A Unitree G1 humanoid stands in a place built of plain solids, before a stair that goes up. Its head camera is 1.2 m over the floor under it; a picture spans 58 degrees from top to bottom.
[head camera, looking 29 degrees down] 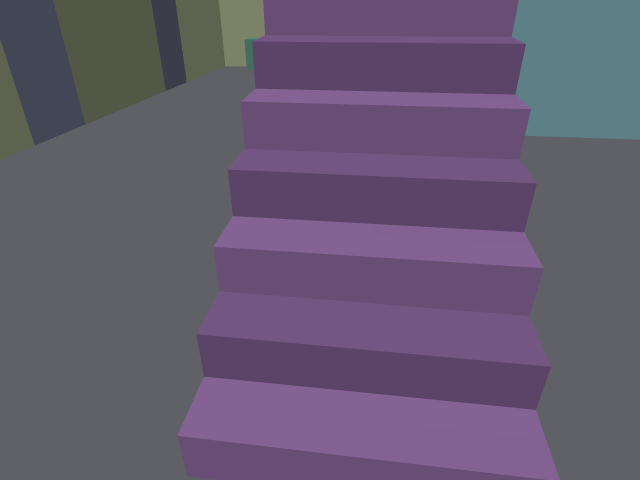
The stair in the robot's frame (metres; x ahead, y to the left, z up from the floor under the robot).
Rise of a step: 0.18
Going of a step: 0.20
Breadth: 0.97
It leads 7 degrees to the right of straight ahead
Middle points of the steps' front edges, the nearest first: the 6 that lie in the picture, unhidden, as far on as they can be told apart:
0.70 -0.10 0.18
0.90 -0.13 0.36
1.10 -0.15 0.53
1.30 -0.18 0.71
1.50 -0.20 0.89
1.70 -0.23 1.07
